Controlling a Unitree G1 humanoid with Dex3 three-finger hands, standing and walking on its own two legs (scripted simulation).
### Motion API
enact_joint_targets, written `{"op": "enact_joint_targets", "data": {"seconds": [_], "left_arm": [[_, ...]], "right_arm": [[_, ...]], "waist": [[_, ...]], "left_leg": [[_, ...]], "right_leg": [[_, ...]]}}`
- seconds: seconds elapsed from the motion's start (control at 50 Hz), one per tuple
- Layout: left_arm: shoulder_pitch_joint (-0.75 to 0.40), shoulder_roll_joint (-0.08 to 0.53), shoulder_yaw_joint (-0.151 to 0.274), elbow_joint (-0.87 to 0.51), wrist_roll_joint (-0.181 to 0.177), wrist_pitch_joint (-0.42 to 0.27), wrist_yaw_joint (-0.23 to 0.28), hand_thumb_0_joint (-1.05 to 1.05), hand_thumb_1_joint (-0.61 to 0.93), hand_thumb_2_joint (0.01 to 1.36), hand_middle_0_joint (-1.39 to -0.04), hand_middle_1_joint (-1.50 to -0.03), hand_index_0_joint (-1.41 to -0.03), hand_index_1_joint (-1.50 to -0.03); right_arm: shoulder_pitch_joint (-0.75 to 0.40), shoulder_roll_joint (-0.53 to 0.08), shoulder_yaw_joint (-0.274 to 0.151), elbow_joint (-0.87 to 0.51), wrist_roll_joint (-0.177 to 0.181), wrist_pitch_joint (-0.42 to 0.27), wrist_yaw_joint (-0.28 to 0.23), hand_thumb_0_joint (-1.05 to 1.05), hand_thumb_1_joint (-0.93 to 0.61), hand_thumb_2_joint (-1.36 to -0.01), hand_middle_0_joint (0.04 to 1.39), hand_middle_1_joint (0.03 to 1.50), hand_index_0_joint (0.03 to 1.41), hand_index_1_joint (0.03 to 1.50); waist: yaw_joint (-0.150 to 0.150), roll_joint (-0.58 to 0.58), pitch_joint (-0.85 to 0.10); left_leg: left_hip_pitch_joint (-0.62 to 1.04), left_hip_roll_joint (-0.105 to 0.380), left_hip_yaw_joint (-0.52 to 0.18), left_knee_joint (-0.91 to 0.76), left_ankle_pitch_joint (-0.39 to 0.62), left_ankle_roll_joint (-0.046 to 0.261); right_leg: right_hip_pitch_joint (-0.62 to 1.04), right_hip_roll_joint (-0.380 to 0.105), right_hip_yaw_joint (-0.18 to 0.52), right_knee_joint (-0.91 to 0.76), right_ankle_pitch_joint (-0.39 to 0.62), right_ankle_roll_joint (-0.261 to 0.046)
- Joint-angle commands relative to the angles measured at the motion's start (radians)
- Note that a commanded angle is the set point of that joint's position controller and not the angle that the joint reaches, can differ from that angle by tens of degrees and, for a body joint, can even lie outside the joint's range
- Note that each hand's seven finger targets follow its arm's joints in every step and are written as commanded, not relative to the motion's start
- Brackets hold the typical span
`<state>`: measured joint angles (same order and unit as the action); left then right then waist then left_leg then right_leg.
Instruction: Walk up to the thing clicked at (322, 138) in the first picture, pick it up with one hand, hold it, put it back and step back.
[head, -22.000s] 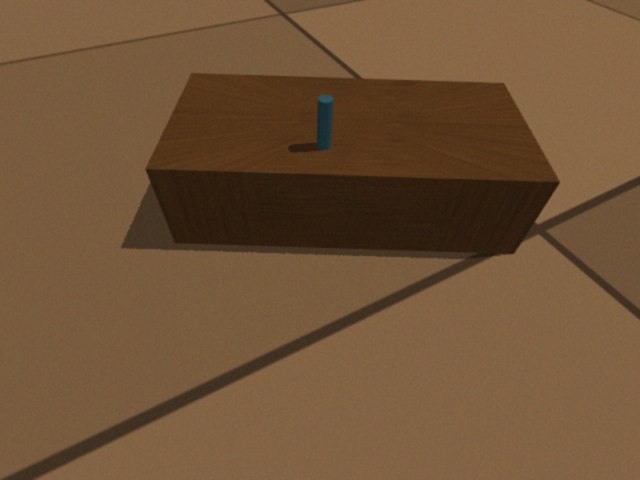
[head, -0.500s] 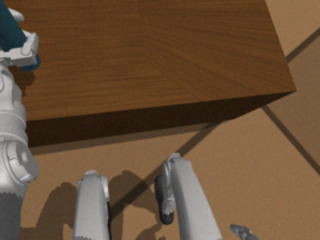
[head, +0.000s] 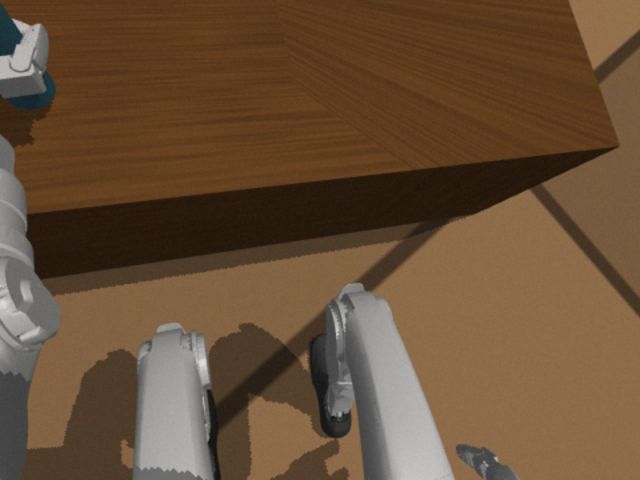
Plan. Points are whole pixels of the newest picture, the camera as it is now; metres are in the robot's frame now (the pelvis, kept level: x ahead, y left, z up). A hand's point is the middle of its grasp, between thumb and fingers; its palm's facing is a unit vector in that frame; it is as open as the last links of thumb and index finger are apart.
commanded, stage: lower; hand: left
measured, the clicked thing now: out of the picture +0.58 +0.23 +0.03
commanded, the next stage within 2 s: loosen in 0.42 s
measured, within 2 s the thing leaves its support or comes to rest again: rests again in 0.20 s
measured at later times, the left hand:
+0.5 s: hand (14, 45) +0.59 +0.22 -0.01, palm faces +0.25 -0.97 -0.02, open 6.9 cm
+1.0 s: hand (12, 44) +0.59 +0.23 -0.01, palm faces +0.24 -0.97 -0.02, open 10.3 cm
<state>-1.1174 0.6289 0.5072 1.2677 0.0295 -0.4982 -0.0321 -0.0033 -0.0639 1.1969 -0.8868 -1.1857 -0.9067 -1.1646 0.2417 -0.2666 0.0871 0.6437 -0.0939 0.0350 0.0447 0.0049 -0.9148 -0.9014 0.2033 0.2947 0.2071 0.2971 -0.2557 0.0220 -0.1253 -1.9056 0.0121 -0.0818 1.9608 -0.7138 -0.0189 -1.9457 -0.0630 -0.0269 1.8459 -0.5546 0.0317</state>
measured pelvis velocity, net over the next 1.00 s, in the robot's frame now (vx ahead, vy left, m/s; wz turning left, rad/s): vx -0.01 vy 0.00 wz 0.00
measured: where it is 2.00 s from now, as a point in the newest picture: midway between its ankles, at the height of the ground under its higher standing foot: (269, 430)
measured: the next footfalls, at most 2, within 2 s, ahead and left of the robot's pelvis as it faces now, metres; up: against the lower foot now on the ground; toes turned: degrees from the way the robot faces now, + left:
none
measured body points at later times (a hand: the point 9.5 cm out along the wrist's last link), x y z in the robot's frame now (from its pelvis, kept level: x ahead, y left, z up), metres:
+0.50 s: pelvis -0.01 +0.00 -0.03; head +0.24 +0.04 +0.35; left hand +0.57 +0.27 -0.01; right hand +0.01 -0.27 -0.13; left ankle +0.05 +0.13 -0.44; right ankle +0.11 -0.14 -0.44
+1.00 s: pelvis -0.01 +0.00 -0.04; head +0.23 +0.04 +0.34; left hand +0.57 +0.28 -0.01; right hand +0.01 -0.27 -0.14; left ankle +0.05 +0.13 -0.44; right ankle +0.11 -0.14 -0.44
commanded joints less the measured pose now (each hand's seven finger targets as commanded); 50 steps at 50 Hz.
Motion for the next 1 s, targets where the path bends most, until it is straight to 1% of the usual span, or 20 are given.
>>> {"op": "enact_joint_targets", "data": {"seconds": [0.0,0.12,0.16,0.18,0.24,0.28,0.32,0.38,0.42,0.5,0.52,0.58,0.62,0.66,0.7,0.72,0.8,0.84,0.9,0.98], "left_arm": [[-0.483,0.263,0.006,-0.256,-0.008,-0.074,0.000,0.000,0.577,1.371,-1.446,-1.503,-1.445,-1.508],[-0.495,0.273,-0.002,-0.272,0.000,-0.056,0.006,0.000,0.553,1.342,-1.406,-1.462,-1.404,-1.469],[-0.508,0.250,-0.018,-0.265,0.002,-0.047,0.008,0.000,0.569,1.355,-1.412,-1.465,-1.408,-1.474],[-0.517,0.268,0.000,-0.279,-0.001,-0.047,0.011,0.000,0.560,1.357,-1.413,-1.467,-1.408,-1.478],[-0.513,0.275,-0.010,-0.285,0.007,-0.040,0.009,0.000,0.575,1.329,-1.386,-1.439,-1.386,-1.444],[-0.518,0.253,-0.017,-0.278,0.003,-0.035,0.012,0.000,0.561,1.317,-1.378,-1.423,-1.373,-1.431],[-0.509,0.272,0.006,-0.275,0.000,-0.037,0.013,0.000,0.558,1.327,-1.377,-1.427,-1.372,-1.437],[-0.520,0.278,0.000,-0.274,0.010,-0.034,0.018,0.000,0.560,1.328,-1.383,-1.429,-1.377,-1.440],[-0.503,0.245,-0.007,-0.244,0.006,-0.030,0.017,0.000,0.564,1.324,-1.385,-1.429,-1.382,-1.436],[-0.512,0.257,-0.014,-0.231,0.021,-0.026,0.011,0.000,0.583,1.331,-1.380,-1.426,-1.375,-1.435],[-0.497,0.259,-0.006,-0.217,0.022,-0.022,0.014,0.000,0.529,1.251,-1.444,-1.433,-1.455,-1.415],[-0.497,0.255,-0.001,-0.242,0.016,-0.021,0.009,0.000,0.345,1.011,-1.282,-1.223,-1.311,-1.191],[-0.518,0.245,-0.019,-0.238,0.015,-0.014,-0.001,0.000,0.292,0.851,-1.207,-1.123,-1.238,-1.087],[-0.511,0.265,0.000,-0.237,0.017,-0.009,0.002,0.000,0.184,0.736,-1.141,-1.021,-1.168,-0.987],[-0.526,0.256,-0.013,-0.237,0.015,-0.008,-0.002,0.000,0.095,0.623,-1.080,-0.927,-1.110,-0.888],[-0.519,0.252,-0.014,-0.240,0.016,-0.005,-0.003,0.000,0.015,0.630,-1.000,-0.861,-1.030,-0.843],[-0.543,0.268,-0.012,-0.266,0.011,0.000,-0.004,0.000,-0.149,0.434,-0.803,-0.656,-0.812,-0.640],[-0.537,0.251,-0.020,-0.250,0.009,0.004,-0.006,0.000,-0.174,0.379,-0.729,-0.577,-0.732,-0.565],[-0.516,0.252,-0.009,-0.232,0.006,0.008,-0.006,0.000,-0.239,0.335,-0.658,-0.503,-0.651,-0.502],[-0.503,0.248,-0.013,-0.222,0.015,0.008,-0.003,0.000,-0.277,0.262,-0.531,-0.387,-0.519,-0.389]], "right_arm": [[0.243,-0.219,-0.072,-0.013,0.001,0.000,-0.014,0.000,-0.908,-0.902,0.200,0.299,0.200,0.299],[0.235,-0.230,-0.075,-0.019,0.001,0.006,-0.013,0.000,-0.903,-0.901,0.200,0.299,0.200,0.299],[0.242,-0.228,-0.075,-0.022,0.001,0.006,-0.014,0.000,-0.904,-0.902,0.200,0.299,0.200,0.299],[0.251,-0.230,-0.078,-0.020,0.000,0.006,-0.014,0.000,-0.903,-0.902,0.200,0.299,0.200,0.299],[0.251,-0.234,-0.075,-0.017,0.001,0.009,-0.014,0.000,-0.901,-0.900,0.200,0.299,0.200,0.299],[0.260,-0.236,-0.078,-0.022,0.002,0.008,-0.014,0.000,-0.900,-0.900,0.200,0.299,0.200,0.299],[0.263,-0.234,-0.072,-0.015,0.003,0.010,-0.013,0.000,-0.897,-0.900,0.200,0.299,0.200,0.299],[0.263,-0.235,-0.074,-0.021,0.001,0.012,-0.011,0.000,-0.898,-0.900,0.200,0.299,0.200,0.299],[0.264,-0.233,-0.072,-0.016,-0.001,0.010,-0.010,0.000,-0.900,-0.899,0.200,0.299,0.200,0.299],[0.266,-0.238,-0.072,-0.020,-0.003,0.015,-0.009,0.000,-0.895,-0.899,0.200,0.299,0.200,0.299],[0.264,-0.241,-0.075,-0.022,-0.003,0.015,-0.009,0.000,-0.912,-0.896,0.200,0.299,0.200,0.299],[0.273,-0.241,-0.073,-0.022,-0.003,0.019,-0.007,0.000,-0.920,-0.893,0.201,0.299,0.200,0.299],[0.263,-0.246,-0.075,-0.030,0.000,0.019,-0.007,0.000,-0.915,-0.891,0.201,0.299,0.200,0.299],[0.263,-0.245,-0.078,-0.034,0.001,0.020,-0.009,0.000,-0.915,-0.890,0.201,0.300,0.200,0.300],[0.261,-0.247,-0.076,-0.036,0.002,0.020,-0.007,0.000,-0.910,-0.887,0.201,0.300,0.200,0.300],[0.265,-0.246,-0.077,-0.036,0.002,0.020,-0.008,0.000,-0.914,-0.893,0.200,0.300,0.200,0.300],[0.268,-0.249,-0.077,-0.045,0.004,0.021,-0.012,0.000,-0.912,-0.892,0.201,0.300,0.200,0.300],[0.270,-0.244,-0.074,-0.039,0.005,0.021,-0.013,0.000,-0.914,-0.893,0.201,0.300,0.200,0.300],[0.264,-0.241,-0.071,-0.038,0.004,0.019,-0.013,0.000,-0.917,-0.896,0.201,0.300,0.201,0.300],[0.255,-0.247,-0.075,-0.044,0.004,0.024,-0.011,0.000,-0.915,-0.897,0.201,0.300,0.201,0.300]], "waist": [[-0.014,0.256,-0.731],[-0.005,0.286,-0.735],[-0.022,0.282,-0.726],[-0.022,0.261,-0.740],[-0.011,0.305,-0.750],[-0.025,0.274,-0.749],[-0.014,0.282,-0.729],[-0.017,0.276,-0.717],[-0.028,0.246,-0.713],[-0.031,0.272,-0.692],[-0.030,0.255,-0.689],[-0.021,0.264,-0.717],[-0.034,0.269,-0.688],[-0.024,0.247,-0.692],[-0.030,0.259,-0.679],[-0.027,0.264,-0.695],[-0.028,0.258,-0.720],[-0.038,0.251,-0.701],[-0.031,0.236,-0.700],[-0.025,0.258,-0.679]], "left_leg": [[0.380,-0.010,0.037,-0.235,0.268,0.029],[0.402,-0.008,0.033,-0.226,0.265,0.024],[0.383,-0.009,0.032,-0.221,0.255,0.025],[0.360,-0.010,0.039,-0.208,0.246,0.030],[0.403,-0.010,0.028,-0.214,0.275,0.023],[0.382,-0.010,0.029,-0.200,0.288,0.026],[0.376,-0.012,0.028,-0.197,0.302,0.023],[0.353,-0.013,0.035,-0.192,0.263,0.027],[0.325,-0.013,0.039,-0.169,0.280,0.030],[0.328,-0.013,0.036,-0.171,0.271,0.027],[0.312,-0.013,0.035,-0.170,0.251,0.029],[0.339,-0.012,0.033,-0.166,0.283,0.025],[0.324,-0.012,0.030,-0.173,0.242,0.026],[0.311,-0.012,0.035,-0.171,0.216,0.030],[0.303,-0.013,0.029,-0.182,0.178,0.030],[0.324,-0.012,0.028,-0.183,0.193,0.028],[0.316,-0.016,0.036,-0.170,0.212,0.032],[0.299,-0.017,0.038,-0.162,0.219,0.033],[0.281,-0.018,0.045,-0.146,0.247,0.035],[0.308,-0.016,0.034,-0.167,0.232,0.029]], "right_leg": [[0.478,0.033,-0.021,-0.147,0.189,-0.068],[0.431,0.031,-0.030,-0.119,0.171,-0.071],[0.424,0.029,-0.031,-0.117,0.170,-0.070],[0.449,0.030,-0.027,-0.120,0.173,-0.065],[0.409,0.026,-0.032,-0.097,0.180,-0.072],[0.426,0.028,-0.033,-0.097,0.196,-0.070],[0.402,0.024,-0.035,-0.084,0.200,-0.072],[0.405,0.025,-0.032,-0.088,0.175,-0.069],[0.417,0.025,-0.031,-0.082,0.203,-0.066],[0.379,0.024,-0.034,-0.071,0.182,-0.069],[0.375,0.025,-0.035,-0.072,0.168,-0.068],[0.377,0.024,-0.040,-0.058,0.188,-0.070],[0.354,0.022,-0.041,-0.061,0.156,-0.069],[0.365,0.023,-0.038,-0.070,0.137,-0.065],[0.347,0.022,-0.041,-0.068,0.105,-0.066],[0.351,0.022,-0.041,-0.068,0.118,-0.066],[0.373,0.023,-0.036,-0.072,0.141,-0.064],[0.376,0.021,-0.035,-0.068,0.147,-0.064],[0.399,0.020,-0.028,-0.063,0.179,-0.062],[0.355,0.019,-0.035,-0.060,0.151,-0.066]]}}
